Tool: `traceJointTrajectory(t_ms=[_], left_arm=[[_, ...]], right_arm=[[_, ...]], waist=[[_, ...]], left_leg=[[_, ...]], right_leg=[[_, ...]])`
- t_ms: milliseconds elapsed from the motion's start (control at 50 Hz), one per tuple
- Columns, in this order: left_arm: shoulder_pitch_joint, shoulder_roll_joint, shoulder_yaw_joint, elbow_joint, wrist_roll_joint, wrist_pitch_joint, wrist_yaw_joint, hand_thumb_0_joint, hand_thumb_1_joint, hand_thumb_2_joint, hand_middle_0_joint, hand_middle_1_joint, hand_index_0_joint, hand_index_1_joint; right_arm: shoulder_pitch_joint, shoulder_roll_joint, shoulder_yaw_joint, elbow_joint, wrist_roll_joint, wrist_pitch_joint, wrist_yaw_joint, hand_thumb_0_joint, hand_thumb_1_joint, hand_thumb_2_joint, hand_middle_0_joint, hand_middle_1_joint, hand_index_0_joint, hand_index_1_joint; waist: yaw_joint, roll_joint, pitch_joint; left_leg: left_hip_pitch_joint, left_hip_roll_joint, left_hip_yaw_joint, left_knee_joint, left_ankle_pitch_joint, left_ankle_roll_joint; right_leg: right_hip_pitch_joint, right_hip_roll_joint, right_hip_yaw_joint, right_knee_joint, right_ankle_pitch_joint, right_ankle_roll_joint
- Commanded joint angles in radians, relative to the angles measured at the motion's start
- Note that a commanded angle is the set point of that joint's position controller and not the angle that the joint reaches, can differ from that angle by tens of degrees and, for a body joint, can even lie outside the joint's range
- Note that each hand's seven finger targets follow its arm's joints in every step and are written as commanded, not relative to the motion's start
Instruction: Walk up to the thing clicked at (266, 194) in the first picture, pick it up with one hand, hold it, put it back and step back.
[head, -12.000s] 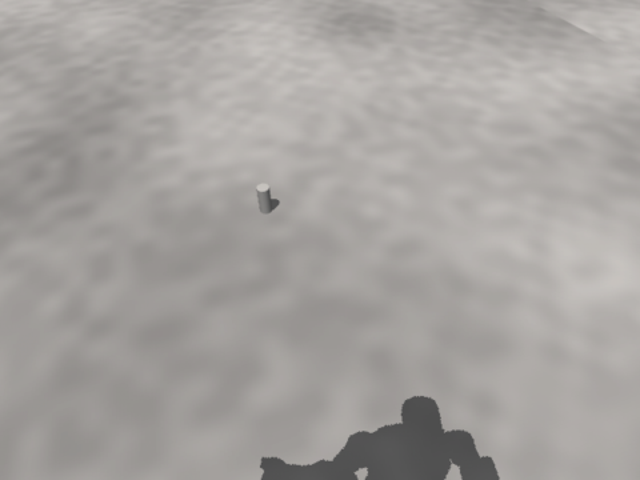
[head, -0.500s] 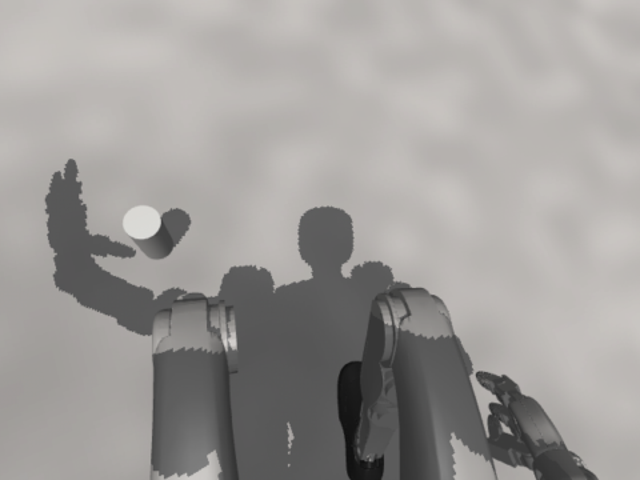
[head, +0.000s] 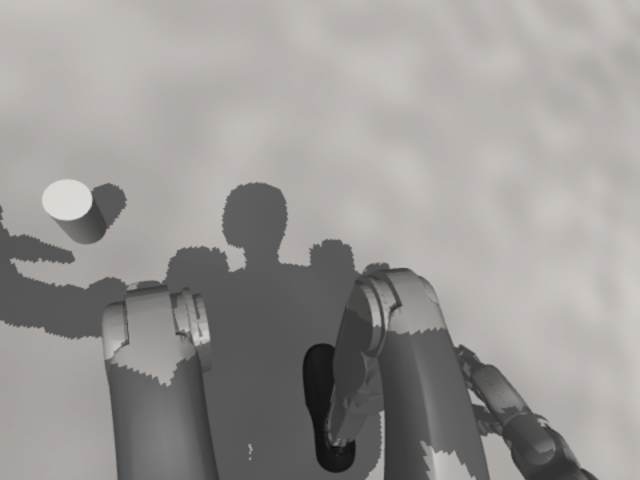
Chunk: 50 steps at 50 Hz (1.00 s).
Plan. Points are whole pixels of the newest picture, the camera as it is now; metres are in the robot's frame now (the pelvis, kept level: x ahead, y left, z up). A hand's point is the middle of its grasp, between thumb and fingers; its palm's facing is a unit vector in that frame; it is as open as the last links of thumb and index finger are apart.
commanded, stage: approach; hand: left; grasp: from the side
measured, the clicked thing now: (78, 215) +0.45 +0.27 -0.25
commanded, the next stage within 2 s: close in in 0.14 s
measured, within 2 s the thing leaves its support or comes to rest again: neither
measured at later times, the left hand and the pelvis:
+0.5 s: hand (52, 233) +0.41 +0.29 -0.20, palm faces +0.20 -0.98 +0.07, open 17.5 cm; pelvis -0.01 +0.01 -0.04, yaw -5 degrees
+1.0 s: hand (85, 225) +0.43 +0.26 -0.22, palm faces +0.22 -0.98 +0.01, open 16.9 cm; pelvis -0.02 +0.02 -0.04, yaw -7 degrees
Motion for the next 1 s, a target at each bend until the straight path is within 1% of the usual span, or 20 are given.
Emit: traceJointTrajectory(t_ms=[0, 60, 100, 140, 160, 180, 200, 220, 240, 260, 320, 420, 480, 500, 600, 680, 760, 820, 920, 980], left_arm=[[-0.198, 0.443, 0.086, -0.183, -0.006, -0.165, 0.068, 0.0, -0.512, 0.121, -0.055, -0.127, -0.034, -0.142], [-0.171, 0.371, 0.046, -0.146, 0.008, -0.216, 0.092, 0.0, -0.489, 0.133, -0.048, -0.14, -0.029, -0.153], [-0.148, 0.389, 0.051, -0.146, 0.028, -0.244, 0.107, 0.0, -0.496, 0.121, -0.05, -0.134, -0.033, -0.145], [-0.128, 0.285, -0.024, -0.114, 0.031, -0.26, 0.11, 0.0, -0.505, 0.099, -0.055, -0.136, -0.044, -0.14], [-0.094, 0.252, -0.033, -0.082, 0.034, -0.264, 0.118, 0.0, -0.511, 0.105, -0.054, -0.134, -0.04, -0.141], [-0.104, 0.169, -0.098, -0.076, 0.026, -0.274, 0.12, 0.0, -0.525, 0.088, -0.057, -0.129, -0.046, -0.133], [-0.094, 0.183, -0.09, -0.059, 0.025, -0.282, 0.133, 0.0, -0.52, 0.092, -0.054, -0.129, -0.043, -0.133], [-0.12, 0.159, -0.117, -0.056, 0.015, -0.294, 0.143, 0.0, -0.545, 0.073, -0.057, -0.127, -0.05, -0.127], [-0.103, 0.186, -0.087, -0.043, 0.006, -0.306, 0.158, 0.0, -0.611, 0.021, -0.063, -0.102, -0.063, -0.097], [-0.133, 0.162, -0.119, -0.036, 0.001, -0.323, 0.173, 0.0, -0.603, 0.014, -0.065, -0.098, -0.066, -0.091], [-0.16, 0.191, -0.094, -0.022, -0.012, -0.383, 0.237, 0.0, -0.611, 0.017, -0.066, -0.107, -0.07, -0.098], [-0.152, 0.26, -0.066, -0.019, 0.045, -0.466, 0.366, 0.0, -0.562, 0.038, -0.061, -0.1, -0.066, -0.09], [-0.126, 0.218, -0.092, 0.007, 0.072, -0.483, 0.423, 0.0, -0.504, 0.044, -0.059, -0.087, -0.063, -0.077], [-0.1, 0.236, -0.073, 0.018, 0.08, -0.483, 0.439, 0.0, -0.494, 0.047, -0.056, -0.083, -0.058, -0.074], [-0.123, 0.114, -0.21, 0.037, 0.103, -0.492, 0.471, 0.0, -0.466, 0.071, -0.044, -0.088, -0.047, -0.079], [-0.163, 0.07, -0.266, 0.032, 0.087, -0.508, 0.498, 0.0, -0.477, 0.054, -0.044, -0.075, -0.05, -0.063], [-0.185, 0.084, -0.256, 0.064, 0.079, -0.526, 0.551, 0.0, -0.479, 0.09, -0.049, -0.089, -0.051, -0.082], [-0.176, 0.121, -0.238, 0.085, 0.106, -0.547, 0.596, 0.0, -0.479, 0.098, -0.048, -0.086, -0.05, -0.079], [-0.116, 0.155, -0.217, 0.103, 0.155, -0.564, 0.645, 0.0, -0.3, 0.169, -0.073, -0.067, -0.053, -0.079], [-0.106, 0.16, -0.199, 0.091, 0.155, -0.572, 0.669, 0.0, -0.231, 0.207, -0.095, -0.089, -0.072, -0.104]], right_arm=[[0.06, -0.295, -0.052, -0.044, -0.043, 0.011, -0.013, 0.0, -0.898, -0.902, 0.199, 0.3, 0.199, 0.3], [0.034, -0.306, -0.026, -0.036, -0.076, 0.034, -0.006, 0.0, -0.908, -0.905, 0.199, 0.3, 0.199, 0.3], [0.008, -0.322, -0.017, -0.054, -0.098, 0.044, -0.008, 0.0, -0.914, -0.906, 0.199, 0.3, 0.199, 0.3], [-0.013, -0.325, -0.011, -0.054, -0.115, 0.054, -0.007, 0.0, -0.922, -0.906, 0.199, 0.3, 0.199, 0.3], [0.0, -0.329, -0.009, -0.046, -0.125, 0.058, -0.005, 0.0, -0.922, -0.907, 0.199, 0.3, 0.199, 0.3], [-0.024, -0.326, 0.003, -0.063, -0.125, 0.061, -0.001, 0.0, -0.927, -0.907, 0.199, 0.3, 0.199, 0.3], [-0.032, -0.333, 0.008, -0.058, -0.127, 0.065, 0.001, 0.0, -0.924, -0.906, 0.199, 0.3, 0.199, 0.3], [-0.049, -0.334, 0.023, -0.069, -0.127, 0.068, 0.003, 0.0, -0.93, -0.906, 0.199, 0.3, 0.199, 0.3], [-0.047, -0.341, 0.029, -0.065, -0.133, 0.072, 0.005, 0.0, -0.936, -0.906, 0.199, 0.3, 0.199, 0.3], [-0.07, -0.342, 0.046, -0.077, -0.134, 0.076, 0.008, 0.0, -0.933, -0.904, 0.199, 0.3, 0.199, 0.3], [-0.097, -0.348, 0.081, -0.085, -0.146, 0.085, 0.021, 0.0, -0.936, -0.904, 0.199, 0.3, 0.199, 0.3], [-0.126, -0.357, 0.114, -0.099, -0.175, 0.098, 0.034, 0.0, -0.926, -0.903, 0.199, 0.3, 0.199, 0.3], [-0.14, -0.363, 0.119, -0.105, -0.191, 0.111, 0.041, 0.0, -0.925, -0.903, 0.199, 0.3, 0.199, 0.3], [-0.132, -0.368, 0.117, -0.097, -0.201, 0.118, 0.043, 0.0, -0.928, -0.904, 0.199, 0.3, 0.199, 0.3], [-0.155, -0.371, 0.123, -0.107, -0.228, 0.133, 0.054, 0.0, -0.926, -0.904, 0.199, 0.3, 0.199, 0.3], [-0.15, -0.387, 0.123, -0.099, -0.232, 0.135, 0.062, 0.0, -0.922, -0.903, 0.199, 0.3, 0.199, 0.3], [-0.144, -0.38, 0.137, -0.098, -0.237, 0.138, 0.072, 0.0, -0.913, -0.902, 0.199, 0.3, 0.199, 0.3], [-0.153, -0.375, 0.147, -0.106, -0.244, 0.146, 0.075, 0.0, -0.911, -0.902, 0.199, 0.3, 0.199, 0.3], [-0.162, -0.375, 0.155, -0.119, -0.26, 0.172, 0.079, 0.0, -0.891, -0.903, 0.199, 0.3, 0.199, 0.3], [-0.161, -0.374, 0.163, -0.121, -0.269, 0.181, 0.08, 0.0, -0.897, -0.905, 0.199, 0.3, 0.199, 0.3]], waist=[[0.023, 0.459, -0.622], [-0.018, 0.496, -0.614], [-0.025, 0.549, -0.621], [-0.058, 0.551, -0.6], [-0.069, 0.536, -0.592], [-0.091, 0.511, -0.565], [-0.091, 0.501, -0.533], [-0.11, 0.469, -0.512], [-0.109, 0.45, -0.514], [-0.125, 0.427, -0.487], [-0.13, 0.394, -0.445], [-0.114, 0.443, -0.395], [-0.125, 0.466, -0.352], [-0.126, 0.467, -0.361], [-0.189, 0.454, -0.289], [-0.223, 0.408, -0.283], [-0.216, 0.36, -0.267], [-0.203, 0.369, -0.25], [-0.182, 0.441, -0.242], [-0.189, 0.452, -0.271]], left_leg=[[0.504, 0.022, 0.081, -0.278, 0.14, 0.007], [0.545, 0.031, 0.061, -0.253, 0.196, -0.005], [0.581, 0.036, 0.053, -0.237, 0.262, -0.012], [0.587, 0.043, 0.039, -0.22, 0.273, -0.016], [0.589, 0.043, 0.033, -0.212, 0.298, -0.018], [0.576, 0.042, 0.019, -0.22, 0.282, -0.021], [0.552, 0.042, 0.012, -0.216, 0.264, -0.02], [0.522, 0.041, 0.003, -0.209, 0.233, -0.016], [0.523, 0.044, -0.002, -0.193, 0.243, -0.015], [0.487, 0.043, -0.007, -0.188, 0.211, -0.012], [0.434, 0.042, -0.017, -0.166, 0.153, -0.006], [0.415, 0.042, -0.016, -0.169, 0.086, -0.011], [0.42, 0.046, -0.024, -0.174, 0.085, -0.016], [0.426, 0.048, -0.028, -0.171, 0.094, -0.017], [0.415, 0.052, -0.063, -0.189, 0.05, -0.019], [0.423, 0.049, -0.094, -0.177, 0.045, -0.017], [0.374, 0.044, -0.097, -0.163, -0.002, -0.005], [0.37, 0.047, -0.102, -0.172, -0.007, -0.009], [0.41, 0.056, -0.103, -0.188, 0.056, -0.024], [0.425, 0.057, -0.095, -0.168, 0.102, -0.023]], right_leg=[[0.272, 0.041, -0.077, -0.156, 0.099, -0.067], [0.27, 0.044, -0.1, -0.126, 0.143, -0.065], [0.284, 0.046, -0.108, -0.107, 0.194, -0.066], [0.267, 0.049, -0.122, -0.099, 0.209, -0.065], [0.284, 0.052, -0.13, -0.101, 0.233, -0.062], [0.27, 0.052, -0.147, -0.099, 0.224, -0.062], [0.267, 0.054, -0.154, -0.094, 0.217, -0.061], [0.269, 0.056, -0.164, -0.094, 0.205, -0.058], [0.285, 0.06, -0.169, -0.093, 0.218, -0.054], [0.291, 0.06, -0.175, -0.093, 0.2, -0.051], [0.315, 0.069, -0.189, -0.093, 0.173, -0.045], [0.339, 0.079, -0.202, -0.099, 0.129, -0.043], [0.326, 0.082, -0.209, -0.095, 0.138, -0.043], [0.331, 0.084, -0.214, -0.092, 0.148, -0.043], [0.279, 0.082, -0.239, -0.086, 0.138, -0.038], [0.264, 0.08, -0.244, -0.082, 0.153, -0.027], [0.287, 0.088, -0.242, -0.099, 0.123, -0.023], [0.286, 0.089, -0.246, -0.097, 0.112, -0.025], [0.307, 0.093, -0.251, -0.079, 0.151, -0.031], [0.348, 0.099, -0.251, -0.083, 0.19, -0.028]])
